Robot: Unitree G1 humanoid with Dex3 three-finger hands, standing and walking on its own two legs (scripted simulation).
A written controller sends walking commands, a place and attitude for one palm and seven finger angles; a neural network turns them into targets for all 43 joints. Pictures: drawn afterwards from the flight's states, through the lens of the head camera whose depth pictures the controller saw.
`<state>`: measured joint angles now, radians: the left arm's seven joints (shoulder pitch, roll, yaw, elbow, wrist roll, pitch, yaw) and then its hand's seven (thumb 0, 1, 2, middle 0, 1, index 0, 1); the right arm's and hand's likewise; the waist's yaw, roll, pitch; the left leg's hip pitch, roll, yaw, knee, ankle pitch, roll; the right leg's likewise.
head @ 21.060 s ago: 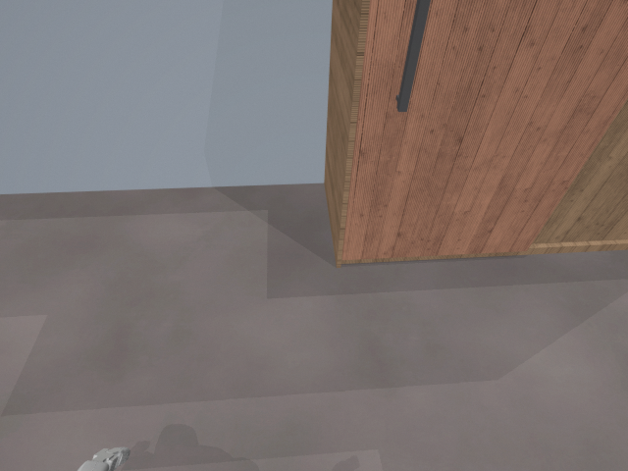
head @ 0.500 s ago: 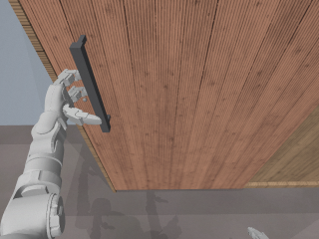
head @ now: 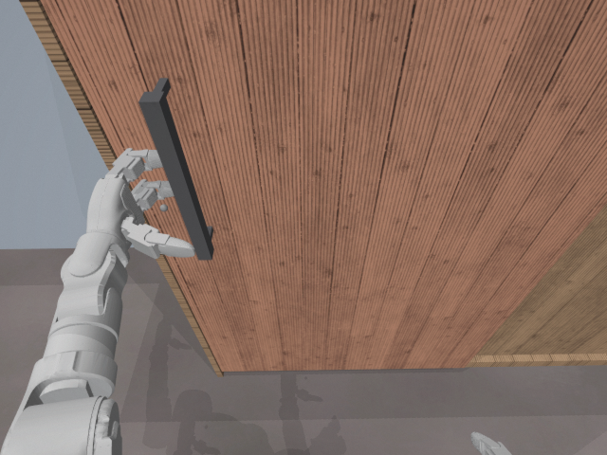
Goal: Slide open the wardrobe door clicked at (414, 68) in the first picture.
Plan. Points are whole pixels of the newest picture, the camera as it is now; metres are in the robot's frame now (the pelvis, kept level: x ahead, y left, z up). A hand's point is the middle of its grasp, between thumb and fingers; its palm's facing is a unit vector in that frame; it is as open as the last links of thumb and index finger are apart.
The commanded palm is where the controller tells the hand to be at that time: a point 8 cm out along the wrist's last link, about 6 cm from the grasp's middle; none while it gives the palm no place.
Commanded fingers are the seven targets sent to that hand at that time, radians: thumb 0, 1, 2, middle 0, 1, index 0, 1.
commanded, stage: slide the fingers in behind the handle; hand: left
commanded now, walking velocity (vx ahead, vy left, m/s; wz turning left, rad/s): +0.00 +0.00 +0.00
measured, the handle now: (187, 182) +0.46 +0.18 +0.12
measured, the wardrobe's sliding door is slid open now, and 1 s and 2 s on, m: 0.00 0.00 0.00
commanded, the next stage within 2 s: grip the handle and tug to test in 1.36 s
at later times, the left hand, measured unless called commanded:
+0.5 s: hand (179, 203) +0.41 +0.18 +0.13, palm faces +0.04 -1.00 +0.01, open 13.9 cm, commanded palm +0.38 +0.23 +0.13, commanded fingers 0.00 -0.50 0.30 -0.30 -1.20 -0.30 -1.20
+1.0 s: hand (193, 206) +0.40 +0.16 +0.13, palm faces +0.05 -1.00 +0.00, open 14.0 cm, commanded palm +0.37 +0.20 +0.13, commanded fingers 0.00 -0.50 0.30 -0.30 -1.20 -0.30 -1.20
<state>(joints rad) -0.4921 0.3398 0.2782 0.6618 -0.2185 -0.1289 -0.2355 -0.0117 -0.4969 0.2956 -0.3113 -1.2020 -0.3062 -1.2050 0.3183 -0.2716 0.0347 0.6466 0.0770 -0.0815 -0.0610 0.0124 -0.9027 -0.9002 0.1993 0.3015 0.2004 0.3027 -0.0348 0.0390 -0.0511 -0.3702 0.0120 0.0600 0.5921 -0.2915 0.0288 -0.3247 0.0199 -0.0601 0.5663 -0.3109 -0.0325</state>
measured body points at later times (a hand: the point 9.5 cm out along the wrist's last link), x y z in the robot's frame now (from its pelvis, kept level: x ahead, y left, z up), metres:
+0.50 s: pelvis +0.01 +0.00 +0.00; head +0.03 -0.01 +0.45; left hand +0.40 +0.23 +0.13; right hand +0.13 -0.24 -0.11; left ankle +0.01 +0.10 -0.73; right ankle -0.01 -0.10 -0.73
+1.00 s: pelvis +0.00 -0.01 +0.00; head +0.01 -0.02 +0.45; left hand +0.39 +0.21 +0.14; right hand +0.14 -0.25 -0.10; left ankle +0.01 +0.10 -0.73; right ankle -0.01 -0.10 -0.73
